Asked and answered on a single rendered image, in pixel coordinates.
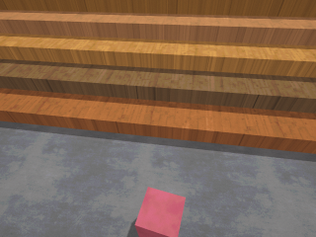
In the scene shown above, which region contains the carton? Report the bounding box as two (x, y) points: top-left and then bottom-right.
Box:
(134, 187), (186, 237)

